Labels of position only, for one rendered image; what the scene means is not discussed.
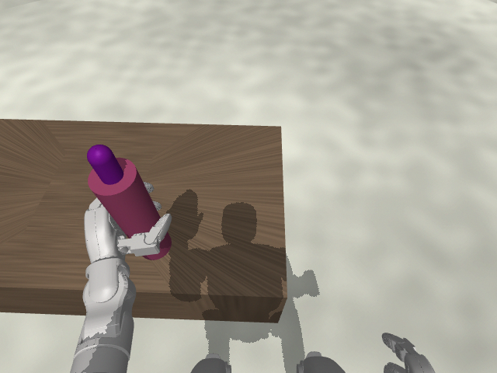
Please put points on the bottle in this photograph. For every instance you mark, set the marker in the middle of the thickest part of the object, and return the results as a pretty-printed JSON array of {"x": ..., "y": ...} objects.
[{"x": 119, "y": 187}]

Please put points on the right robot hand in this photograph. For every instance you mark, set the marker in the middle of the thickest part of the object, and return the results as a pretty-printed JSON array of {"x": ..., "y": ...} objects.
[{"x": 406, "y": 352}]

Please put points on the left robot arm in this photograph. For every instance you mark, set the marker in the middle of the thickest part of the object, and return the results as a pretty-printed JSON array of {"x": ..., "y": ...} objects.
[{"x": 105, "y": 341}]

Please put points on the left robot hand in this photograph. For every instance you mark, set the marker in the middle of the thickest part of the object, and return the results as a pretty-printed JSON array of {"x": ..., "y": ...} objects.
[{"x": 104, "y": 238}]

